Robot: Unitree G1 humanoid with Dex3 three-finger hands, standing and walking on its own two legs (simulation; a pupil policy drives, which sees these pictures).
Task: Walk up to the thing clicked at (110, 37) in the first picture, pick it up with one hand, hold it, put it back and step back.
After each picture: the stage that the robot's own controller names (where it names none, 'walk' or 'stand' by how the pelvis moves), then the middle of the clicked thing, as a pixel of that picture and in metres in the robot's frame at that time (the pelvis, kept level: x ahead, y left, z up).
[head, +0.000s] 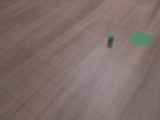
stand; (110, 40) +1.49 -0.39 -0.72
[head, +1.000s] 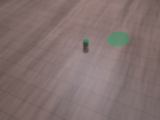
walk; (85, 44) +1.41 +0.03 -0.70
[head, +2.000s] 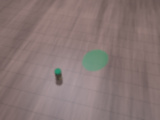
walk; (58, 74) +0.91 +0.25 -0.71
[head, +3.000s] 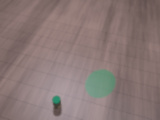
walk; (56, 102) +0.59 +0.19 -0.69
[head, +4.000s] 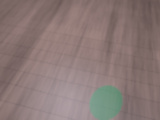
stand; out of the picture +0.40 +0.18 -0.70
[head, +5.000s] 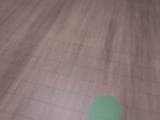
stand; out of the picture +0.35 +0.17 -0.72
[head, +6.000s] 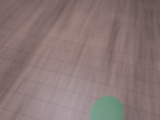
stand; out of the picture +0.34 +0.16 -0.72
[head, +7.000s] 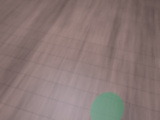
stand; out of the picture +0.36 +0.16 -0.72
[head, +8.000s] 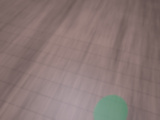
stand; out of the picture +0.36 +0.15 -0.72
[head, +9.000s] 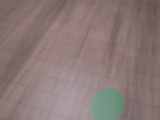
stand; out of the picture +0.38 +0.16 -0.72
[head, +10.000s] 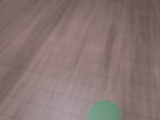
stand; out of the picture +0.35 +0.18 -0.72
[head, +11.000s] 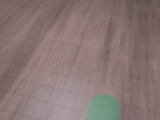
stand; out of the picture +0.38 +0.18 -0.73
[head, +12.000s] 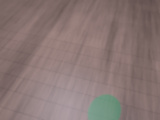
stand; out of the picture +0.37 +0.18 -0.73
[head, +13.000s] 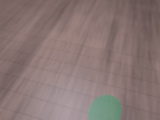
stand; out of the picture +0.37 +0.18 -0.73
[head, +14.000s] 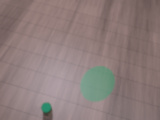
go down; (47, 109) +0.41 +0.18 -0.63
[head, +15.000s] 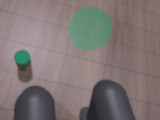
go down; (23, 61) +0.48 +0.20 -0.31
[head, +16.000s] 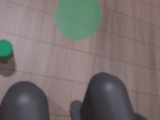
close in; (4, 52) +0.47 +0.21 -0.28
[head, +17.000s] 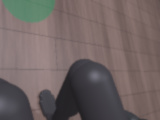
close; out of the picture +0.46 +0.25 -0.23
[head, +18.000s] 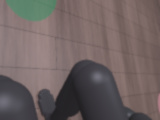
lift; out of the picture +0.45 +0.24 -0.24
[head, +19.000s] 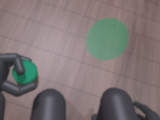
lift; (27, 77) +0.34 +0.19 -0.06
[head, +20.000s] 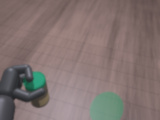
hold; (37, 90) +0.33 +0.15 +0.04
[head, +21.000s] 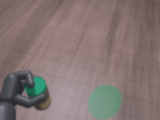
hold; (39, 94) +0.32 +0.15 +0.00
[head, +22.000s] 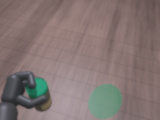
crouch; (40, 95) +0.32 +0.15 +0.00
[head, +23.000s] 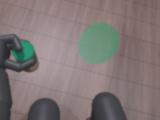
crouch; (26, 58) +0.44 +0.16 -0.08
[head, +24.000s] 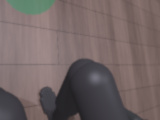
lower; out of the picture +0.46 +0.23 -0.24
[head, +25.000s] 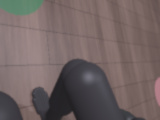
lower; out of the picture +0.46 +0.25 -0.24
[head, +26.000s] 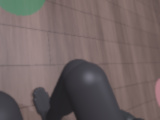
lower; out of the picture +0.46 +0.25 -0.24
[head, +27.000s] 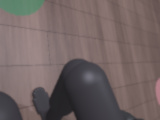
lower; out of the picture +0.46 +0.25 -0.24
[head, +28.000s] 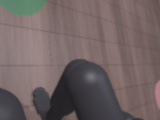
loosen; out of the picture +0.46 +0.24 -0.24
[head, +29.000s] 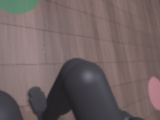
withdraw; out of the picture +0.45 +0.24 -0.25
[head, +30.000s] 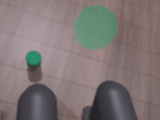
walk; (33, 61) +0.46 +0.17 -0.32
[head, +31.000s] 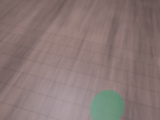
stand; out of the picture +0.37 +0.12 -0.66
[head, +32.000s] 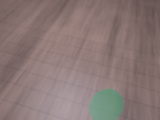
stand; out of the picture +0.39 +0.14 -0.67
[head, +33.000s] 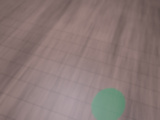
stand; out of the picture +0.39 +0.13 -0.68
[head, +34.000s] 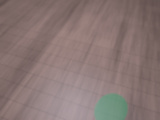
walk; out of the picture +0.40 +0.13 -0.72
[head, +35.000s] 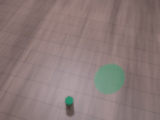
walk; (69, 102) +0.52 +0.10 -0.71
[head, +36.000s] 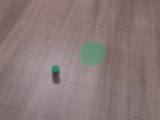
walk; (55, 71) +0.77 +0.15 -0.71
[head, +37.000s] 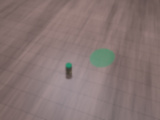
stand; (68, 68) +1.04 +0.13 -0.70
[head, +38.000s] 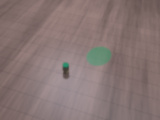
stand; (65, 68) +1.03 +0.15 -0.73
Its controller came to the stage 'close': yes
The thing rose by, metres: 0.71
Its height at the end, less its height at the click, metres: +0.00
